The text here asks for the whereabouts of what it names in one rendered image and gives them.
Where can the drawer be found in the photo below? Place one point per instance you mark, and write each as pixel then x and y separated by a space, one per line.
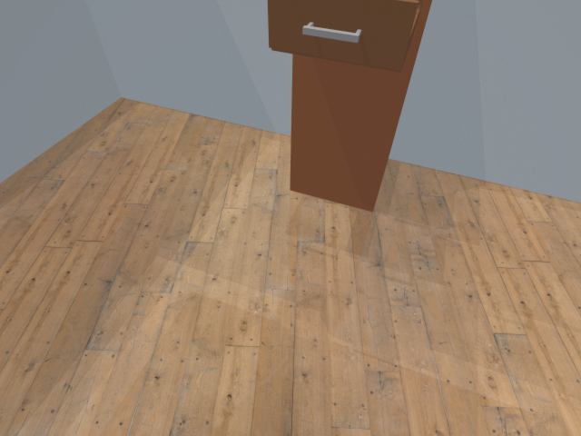
pixel 387 28

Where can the cabinet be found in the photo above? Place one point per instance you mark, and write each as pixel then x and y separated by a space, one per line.
pixel 343 121

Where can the handle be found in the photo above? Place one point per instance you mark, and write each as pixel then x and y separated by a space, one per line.
pixel 331 34

